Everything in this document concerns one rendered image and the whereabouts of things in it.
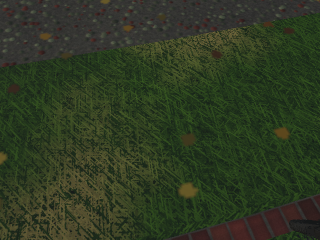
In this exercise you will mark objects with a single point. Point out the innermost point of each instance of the robot right hand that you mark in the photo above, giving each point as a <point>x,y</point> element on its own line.
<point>309,227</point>

